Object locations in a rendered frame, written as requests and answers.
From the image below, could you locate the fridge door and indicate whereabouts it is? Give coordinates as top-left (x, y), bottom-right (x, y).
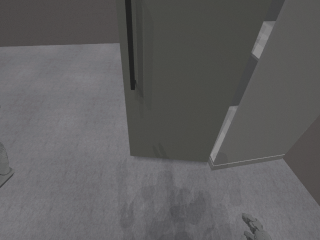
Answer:
top-left (115, 0), bottom-right (272, 163)

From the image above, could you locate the left robot hand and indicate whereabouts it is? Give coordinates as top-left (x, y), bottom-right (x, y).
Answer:
top-left (0, 106), bottom-right (15, 188)

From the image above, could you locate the handle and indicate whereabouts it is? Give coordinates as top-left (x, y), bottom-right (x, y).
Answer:
top-left (125, 0), bottom-right (136, 90)

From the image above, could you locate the right robot hand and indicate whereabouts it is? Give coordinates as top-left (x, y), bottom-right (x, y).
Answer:
top-left (240, 213), bottom-right (272, 240)

